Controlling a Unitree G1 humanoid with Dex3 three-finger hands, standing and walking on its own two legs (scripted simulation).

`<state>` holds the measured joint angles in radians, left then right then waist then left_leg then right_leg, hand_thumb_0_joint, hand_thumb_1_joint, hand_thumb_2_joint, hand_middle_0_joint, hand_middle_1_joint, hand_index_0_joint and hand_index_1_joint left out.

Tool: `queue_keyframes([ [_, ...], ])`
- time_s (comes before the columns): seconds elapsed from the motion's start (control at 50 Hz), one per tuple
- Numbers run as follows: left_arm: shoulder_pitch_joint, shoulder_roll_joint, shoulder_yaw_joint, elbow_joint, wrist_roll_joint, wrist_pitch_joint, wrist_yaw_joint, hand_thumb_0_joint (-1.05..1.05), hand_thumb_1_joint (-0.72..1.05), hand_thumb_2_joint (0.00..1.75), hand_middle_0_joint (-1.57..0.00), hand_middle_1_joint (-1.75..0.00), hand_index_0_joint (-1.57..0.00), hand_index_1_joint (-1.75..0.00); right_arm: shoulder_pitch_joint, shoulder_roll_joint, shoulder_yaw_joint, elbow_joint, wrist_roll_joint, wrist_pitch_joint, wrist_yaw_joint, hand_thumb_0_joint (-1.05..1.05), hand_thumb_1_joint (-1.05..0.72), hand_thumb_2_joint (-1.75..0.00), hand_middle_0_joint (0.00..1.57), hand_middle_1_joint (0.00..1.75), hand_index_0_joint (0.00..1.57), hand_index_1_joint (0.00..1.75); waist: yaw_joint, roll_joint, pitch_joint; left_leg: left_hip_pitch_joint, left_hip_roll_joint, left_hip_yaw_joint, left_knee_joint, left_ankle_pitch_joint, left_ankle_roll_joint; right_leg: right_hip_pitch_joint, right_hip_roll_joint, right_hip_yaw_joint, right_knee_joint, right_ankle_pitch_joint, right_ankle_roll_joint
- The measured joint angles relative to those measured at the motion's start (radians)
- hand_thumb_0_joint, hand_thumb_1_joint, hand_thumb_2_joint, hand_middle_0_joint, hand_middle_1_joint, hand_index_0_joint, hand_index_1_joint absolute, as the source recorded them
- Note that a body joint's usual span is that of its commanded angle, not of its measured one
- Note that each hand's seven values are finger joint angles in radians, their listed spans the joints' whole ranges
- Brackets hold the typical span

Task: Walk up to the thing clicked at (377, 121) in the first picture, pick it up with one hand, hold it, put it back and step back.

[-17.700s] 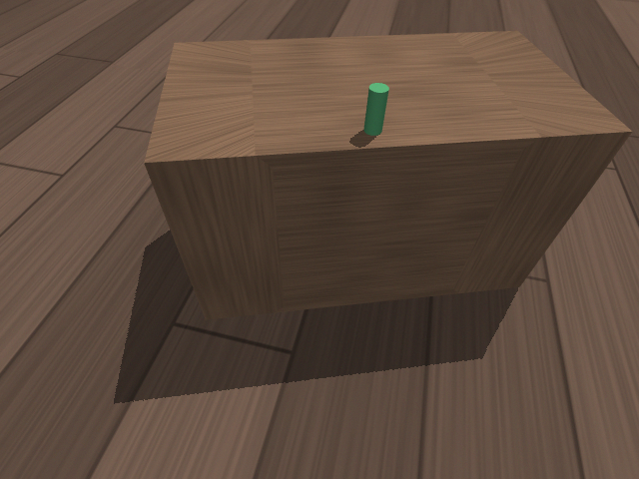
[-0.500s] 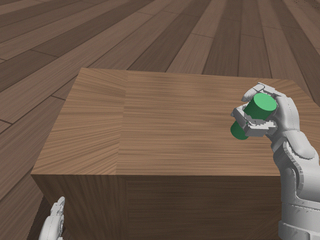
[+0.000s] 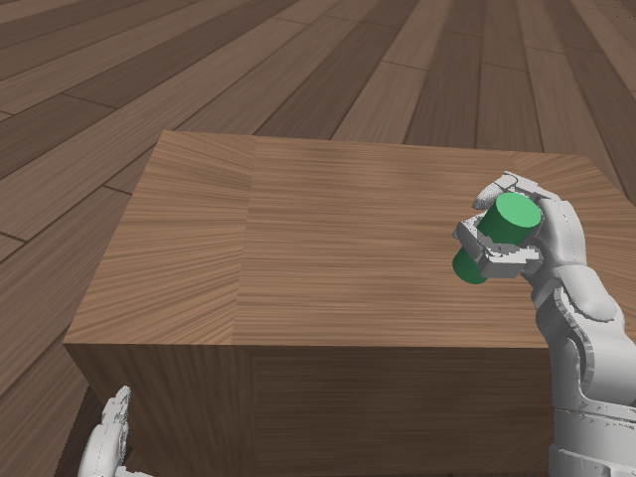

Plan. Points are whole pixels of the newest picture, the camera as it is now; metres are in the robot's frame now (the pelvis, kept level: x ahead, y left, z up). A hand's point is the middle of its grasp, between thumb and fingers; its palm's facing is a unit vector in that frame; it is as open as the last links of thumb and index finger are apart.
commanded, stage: hold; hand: right
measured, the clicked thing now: (491, 241) +0.33 -0.17 +0.19
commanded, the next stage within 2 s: crouch in 0.58 s
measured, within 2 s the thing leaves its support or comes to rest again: neither
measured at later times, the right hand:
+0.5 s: hand (493, 228) +0.32 -0.16 +0.22, palm faces +0.01 +1.00 -0.02, open 6.2 cm
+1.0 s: hand (474, 242) +0.33 -0.16 +0.19, palm faces +0.02 +1.00 +0.02, open 6.1 cm
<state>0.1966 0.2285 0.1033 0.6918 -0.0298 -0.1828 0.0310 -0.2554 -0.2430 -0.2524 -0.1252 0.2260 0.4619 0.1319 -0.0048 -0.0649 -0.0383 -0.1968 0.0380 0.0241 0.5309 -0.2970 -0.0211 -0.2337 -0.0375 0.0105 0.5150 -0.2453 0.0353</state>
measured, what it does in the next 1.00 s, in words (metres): stands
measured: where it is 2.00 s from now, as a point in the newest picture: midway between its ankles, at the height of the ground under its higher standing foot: outside the picture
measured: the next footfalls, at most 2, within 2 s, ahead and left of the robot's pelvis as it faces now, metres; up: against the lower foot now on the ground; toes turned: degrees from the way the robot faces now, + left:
none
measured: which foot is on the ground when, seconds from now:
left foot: down 0.00-1.00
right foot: down 0.00-1.00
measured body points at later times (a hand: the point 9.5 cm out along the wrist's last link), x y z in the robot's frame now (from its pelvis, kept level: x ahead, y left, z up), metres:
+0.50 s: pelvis +0.00 +0.00 +0.00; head -0.03 +0.03 +0.45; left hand +0.17 +0.25 -0.08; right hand +0.31 -0.22 +0.22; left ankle -0.01 +0.13 -0.73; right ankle +0.02 -0.14 -0.73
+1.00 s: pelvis -0.01 +0.00 +0.00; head -0.04 +0.02 +0.45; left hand +0.16 +0.25 -0.08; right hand +0.32 -0.21 +0.19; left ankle -0.01 +0.13 -0.73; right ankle +0.02 -0.14 -0.73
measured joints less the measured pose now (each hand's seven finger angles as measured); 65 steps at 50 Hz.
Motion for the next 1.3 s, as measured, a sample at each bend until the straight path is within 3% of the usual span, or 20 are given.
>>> queue_keyframes([
  [0.42, 0.006, 0.005, 0.001, -0.022, -0.003, 0.008, -0.003, -0.01, -0.54, 0.06, -0.06, -0.05, -0.05, -0.06, -0.026, -0.009, -0.016, 0.015, 0.006, 0.017, 0.012, -0.06, 0.04, -1.21, 0.86, 1.22, 0.98, 1.27, 0.001, 0.0, -0.004, 0.004, -0.001, -0.002, -0.002, 0.003, 0.001, 0.006, -0.001, -0.002, -0.004, 0.004, 0.0],
  [0.64, 0.015, -0.014, -0.026, 0.001, -0.003, 0.02, -0.02, -0.01, -0.52, 0.06, -0.05, -0.05, -0.06, -0.05, 0.021, 0.013, 0.007, -0.089, 0.009, 0.057, -0.006, -0.06, 0.05, -1.21, 0.87, 1.21, 0.99, 1.26, -0.008, -0.01, -0.009, 0.007, 0.0, -0.002, -0.004, 0.006, -0.001, 0.006, 0.0, -0.002, -0.001, 0.004, -0.002],
  [0.76, 0.013, -0.015, -0.033, -0.023, 0.002, 0.011, -0.013, -0.01, -0.52, 0.06, -0.05, -0.05, -0.06, -0.05, 0.01, 0.009, -0.001, -0.125, 0.018, 0.073, -0.021, -0.06, 0.05, -1.21, 0.87, 1.21, 0.99, 1.26, -0.008, -0.013, -0.005, 0.006, 0.004, -0.001, 0.002, 0.005, -0.003, 0.006, 0.004, 0.0, 0.002, 0.006, -0.004],
  [0.94, 0.012, 0.01, -0.02, -0.019, -0.006, -0.003, -0.01, -0.01, -0.53, 0.06, -0.05, -0.05, -0.05, -0.05, -0.033, 0.013, 0.008, 0.025, 0.001, 0.089, -0.026, -0.05, 0.03, -1.22, 0.86, 1.22, 0.99, 1.27, 0.005, 0.003, -0.014, 0.009, 0.003, 0.0, -0.004, 0.008, -0.002, 0.01, 0.004, 0.001, -0.006, 0.01, -0.003],
  [1.06, 0.006, -0.012, -0.032, 0.012, 0.002, -0.031, -0.01, -0.01, -0.54, 0.07, -0.05, -0.04, -0.05, -0.05, -0.052, 0.023, 0.015, 0.153, -0.017, 0.016, -0.048, -0.05, 0.02, -1.23, 0.87, 1.22, 0.99, 1.27, 0.023, 0.026, 0.006, -0.02, -0.004, -0.006, 0.007, 0.012, 0.001, -0.015, -0.004, -0.004, 0.002, 0.012, 0.0],
  [1.2, 0.001, -0.023, -0.032, 0.053, 0.018, -0.046, 0.004, -0.01, -0.54, 0.07, -0.05, -0.04, -0.05, -0.06, -0.086, 0.028, 0.017, 0.282, -0.047, -0.153, -0.082, -0.05, 0.01, -1.23, 0.86, 1.23, 0.99, 1.27, 0.027, 0.025, 0.033, -0.065, -0.01, -0.017, 0.027, 0.013, 0.0, -0.058, -0.01, -0.014, 0.028, 0.005, 0.0],
  [1.3, -0.014, -0.028, -0.036, 0.058, 0.025, -0.049, 0.019, -0.01, -0.55, 0.08, -0.06, -0.05, -0.05, -0.06, -0.136, 0.021, 0.022, 0.41, -0.057, -0.268, -0.074, -0.05, 0.02, -1.24, 0.87, 1.22, 0.99, 1.27, 0.034, 0.031, 0.026, -0.09, -0.009, -0.021, 0.038, 0.01, -0.002, -0.081, -0.009, -0.017, 0.039, 0.002, -0.002],
])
